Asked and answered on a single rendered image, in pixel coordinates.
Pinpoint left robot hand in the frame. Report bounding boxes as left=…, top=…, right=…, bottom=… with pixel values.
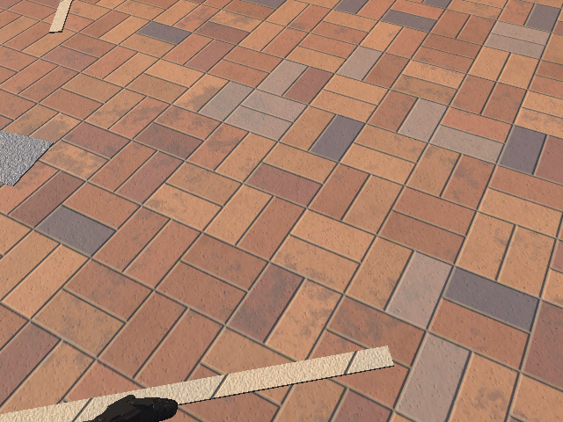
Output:
left=88, top=395, right=178, bottom=422

